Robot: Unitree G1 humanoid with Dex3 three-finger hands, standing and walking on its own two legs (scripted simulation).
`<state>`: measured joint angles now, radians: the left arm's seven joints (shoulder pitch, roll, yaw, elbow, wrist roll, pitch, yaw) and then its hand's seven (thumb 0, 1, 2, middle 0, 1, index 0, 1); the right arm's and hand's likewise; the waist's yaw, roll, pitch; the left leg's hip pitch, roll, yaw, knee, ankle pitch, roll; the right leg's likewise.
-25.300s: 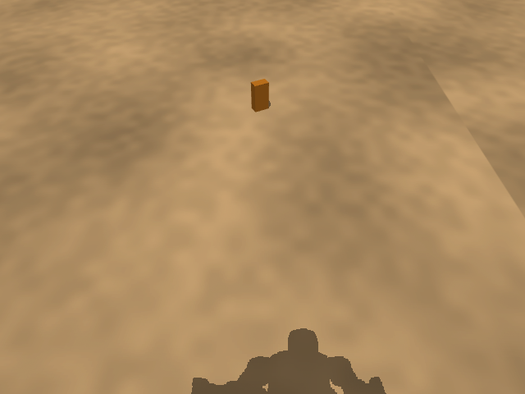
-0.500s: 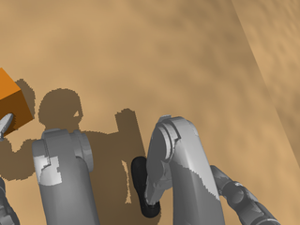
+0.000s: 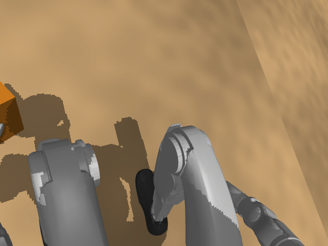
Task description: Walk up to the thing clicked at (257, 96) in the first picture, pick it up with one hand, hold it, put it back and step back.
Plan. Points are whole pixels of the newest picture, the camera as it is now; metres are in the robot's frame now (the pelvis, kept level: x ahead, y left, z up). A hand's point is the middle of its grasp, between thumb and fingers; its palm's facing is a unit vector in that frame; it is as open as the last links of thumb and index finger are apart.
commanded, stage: lower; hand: left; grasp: from the side
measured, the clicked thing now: out of the picture +0.40 +0.29 -0.18
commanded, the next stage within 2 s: loosen in 0.12 s
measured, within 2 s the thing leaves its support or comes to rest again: neither
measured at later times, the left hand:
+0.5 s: hand out of the picture +0.38 +0.31 -0.16, palm faces +0.51 -0.86 +0.03, open 11.6 cm
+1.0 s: hand out of the picture +0.38 +0.34 -0.13, palm faces +0.52 -0.85 +0.02, open 17.5 cm
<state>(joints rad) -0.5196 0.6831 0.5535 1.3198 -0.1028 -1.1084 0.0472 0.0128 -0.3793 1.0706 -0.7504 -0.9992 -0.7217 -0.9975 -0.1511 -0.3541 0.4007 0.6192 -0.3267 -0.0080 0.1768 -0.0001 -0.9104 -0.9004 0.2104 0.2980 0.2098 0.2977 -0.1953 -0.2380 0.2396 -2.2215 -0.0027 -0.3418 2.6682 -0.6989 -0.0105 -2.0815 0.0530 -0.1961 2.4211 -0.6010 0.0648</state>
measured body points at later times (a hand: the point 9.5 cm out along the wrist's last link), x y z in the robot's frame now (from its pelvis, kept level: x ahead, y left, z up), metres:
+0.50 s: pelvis +0.00 +0.00 +0.00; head +0.19 +0.20 +0.35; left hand +0.34 +0.36 -0.16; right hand +0.19 -0.23 -0.03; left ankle +0.08 +0.12 -0.25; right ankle +0.14 -0.13 -0.24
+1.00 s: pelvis +0.00 +0.00 +0.00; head +0.19 +0.20 +0.35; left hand +0.35 +0.38 -0.13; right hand +0.19 -0.23 -0.03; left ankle +0.08 +0.12 -0.25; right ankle +0.14 -0.13 -0.24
